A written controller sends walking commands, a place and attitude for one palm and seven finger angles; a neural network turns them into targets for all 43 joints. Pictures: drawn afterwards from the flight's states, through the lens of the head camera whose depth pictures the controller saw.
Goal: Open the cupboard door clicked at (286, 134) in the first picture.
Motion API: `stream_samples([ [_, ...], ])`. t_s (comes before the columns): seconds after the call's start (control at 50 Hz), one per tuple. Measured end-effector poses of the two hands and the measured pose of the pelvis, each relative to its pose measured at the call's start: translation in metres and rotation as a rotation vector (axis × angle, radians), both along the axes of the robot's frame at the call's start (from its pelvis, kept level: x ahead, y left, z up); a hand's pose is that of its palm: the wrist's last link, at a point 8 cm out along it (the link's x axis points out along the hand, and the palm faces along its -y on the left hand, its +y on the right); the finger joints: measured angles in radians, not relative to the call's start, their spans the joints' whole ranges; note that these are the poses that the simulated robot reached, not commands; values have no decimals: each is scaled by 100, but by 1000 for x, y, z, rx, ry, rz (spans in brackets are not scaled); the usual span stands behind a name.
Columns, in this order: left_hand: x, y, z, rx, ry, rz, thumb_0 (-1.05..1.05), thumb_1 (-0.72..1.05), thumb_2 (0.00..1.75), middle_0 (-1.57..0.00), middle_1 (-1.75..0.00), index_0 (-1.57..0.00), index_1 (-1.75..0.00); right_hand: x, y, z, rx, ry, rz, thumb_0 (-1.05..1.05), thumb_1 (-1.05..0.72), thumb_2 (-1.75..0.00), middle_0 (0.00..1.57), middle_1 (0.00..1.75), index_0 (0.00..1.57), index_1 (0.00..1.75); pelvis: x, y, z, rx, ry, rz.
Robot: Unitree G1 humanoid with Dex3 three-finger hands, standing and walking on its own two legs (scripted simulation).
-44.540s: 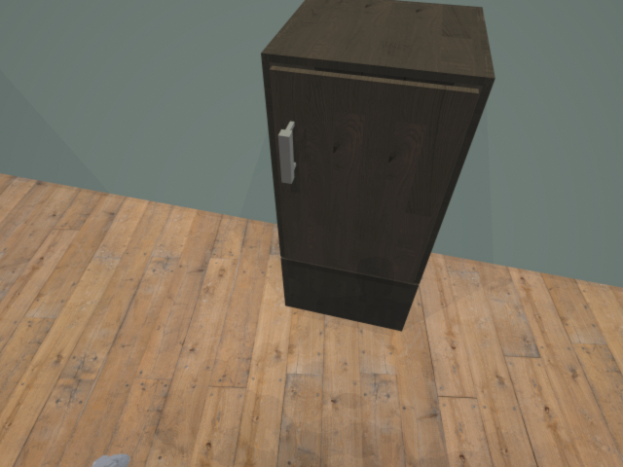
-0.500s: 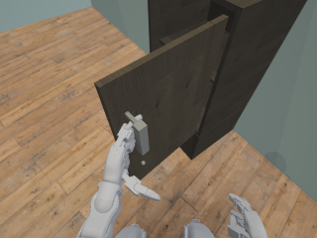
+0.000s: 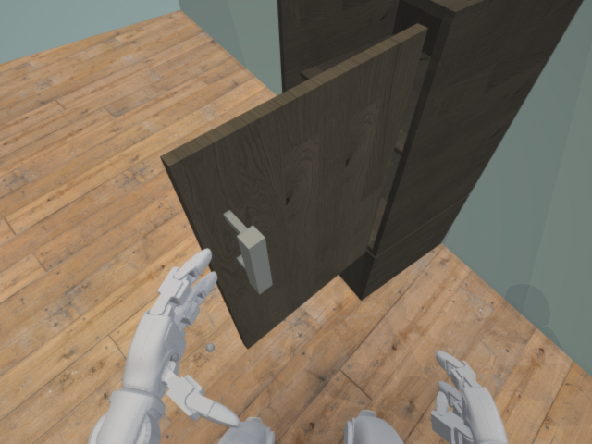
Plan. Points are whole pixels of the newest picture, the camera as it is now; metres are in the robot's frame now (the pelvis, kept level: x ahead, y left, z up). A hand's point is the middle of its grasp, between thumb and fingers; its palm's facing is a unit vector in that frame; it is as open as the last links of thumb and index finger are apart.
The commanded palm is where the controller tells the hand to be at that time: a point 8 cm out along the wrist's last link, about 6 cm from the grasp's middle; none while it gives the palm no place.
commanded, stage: slide the hand sideways off the handle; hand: left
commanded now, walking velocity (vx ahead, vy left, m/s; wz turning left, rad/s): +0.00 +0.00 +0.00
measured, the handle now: (246, 252) +0.35 +0.09 +0.06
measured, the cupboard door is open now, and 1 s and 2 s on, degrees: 96 96 96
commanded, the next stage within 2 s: draw the hand back to the body in 0.24 s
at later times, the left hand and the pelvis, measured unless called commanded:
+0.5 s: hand (167, 355) +0.21 +0.16 +0.07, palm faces -0.12 -0.99 -0.05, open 16.3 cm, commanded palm +0.19 +0.22 +0.08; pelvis +0.00 +0.01 -0.01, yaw +0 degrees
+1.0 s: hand (74, 334) +0.21 +0.22 +0.14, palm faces +0.16 -0.94 -0.29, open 15.3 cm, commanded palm +0.17 +0.27 +0.16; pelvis +0.02 +0.03 +0.04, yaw +0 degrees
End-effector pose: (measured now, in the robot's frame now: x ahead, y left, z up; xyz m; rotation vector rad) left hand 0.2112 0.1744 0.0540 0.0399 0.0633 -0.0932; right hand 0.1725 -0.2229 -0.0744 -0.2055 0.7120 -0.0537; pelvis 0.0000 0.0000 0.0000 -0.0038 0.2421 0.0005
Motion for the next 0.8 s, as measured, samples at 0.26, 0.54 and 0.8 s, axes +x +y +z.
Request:
stream_samples([
  [0.26, -20, 32, -5, 8, -8, 11, -1, -50, 30, -15, -30, -16, -30, 2, -9, -3, -40, -30, -12, 1, -91, -90, 20, 30, 20, 30, -3, -2, -11, -15, 14, 7],
  [0.54, -14, 47, 28, 19, -43, -16, -1, -50, 30, -15, -30, -15, -30, -6, 14, 10, -14, -56, -37, 2, -91, -90, 20, 30, 20, 30, -2, 14, 0, -30, -22, 5],
  [0.8, -27, 72, 62, 32, -24, 18, -1, -50, 30, -15, -30, -15, -30, 3, 27, 44, -17, -121, -16, 2, -90, -90, 20, 30, 20, 30, 9, 25, 22, -38, -92, 5],
])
